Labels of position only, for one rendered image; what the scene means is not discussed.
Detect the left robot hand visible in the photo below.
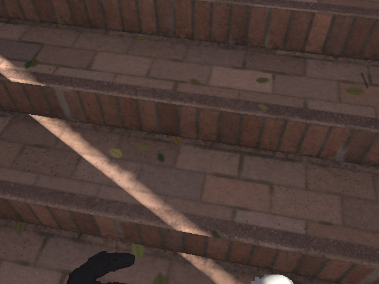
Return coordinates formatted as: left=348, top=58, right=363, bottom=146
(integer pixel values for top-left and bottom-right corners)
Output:
left=66, top=251, right=135, bottom=284

